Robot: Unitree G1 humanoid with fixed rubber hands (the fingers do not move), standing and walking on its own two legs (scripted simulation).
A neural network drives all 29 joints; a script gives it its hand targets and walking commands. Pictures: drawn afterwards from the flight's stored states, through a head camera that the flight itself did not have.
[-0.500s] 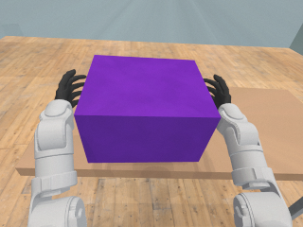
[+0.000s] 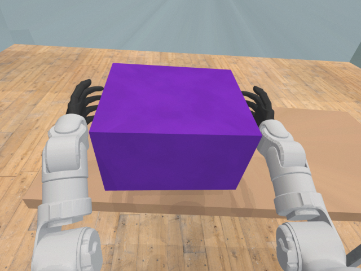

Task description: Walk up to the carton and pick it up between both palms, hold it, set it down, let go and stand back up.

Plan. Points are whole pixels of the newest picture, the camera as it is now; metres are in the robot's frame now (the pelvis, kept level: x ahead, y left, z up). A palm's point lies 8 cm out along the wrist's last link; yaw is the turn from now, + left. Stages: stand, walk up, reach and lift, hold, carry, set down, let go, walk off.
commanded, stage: hold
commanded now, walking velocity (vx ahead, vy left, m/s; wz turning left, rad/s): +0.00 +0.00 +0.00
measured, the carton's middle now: (173, 125) +0.40 +0.00 +0.17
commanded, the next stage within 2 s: none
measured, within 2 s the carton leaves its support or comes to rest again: neither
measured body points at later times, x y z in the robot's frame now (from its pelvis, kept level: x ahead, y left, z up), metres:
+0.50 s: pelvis +0.00 +0.00 +0.00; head -0.06 +0.02 +0.45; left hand +0.36 +0.20 +0.21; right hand +0.37 -0.20 +0.21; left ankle +0.01 +0.11 -0.75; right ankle +0.01 -0.11 -0.75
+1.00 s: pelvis +0.00 +0.00 +0.00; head -0.06 +0.03 +0.45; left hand +0.37 +0.20 +0.21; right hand +0.37 -0.19 +0.21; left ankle +0.01 +0.11 -0.75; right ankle +0.01 -0.11 -0.75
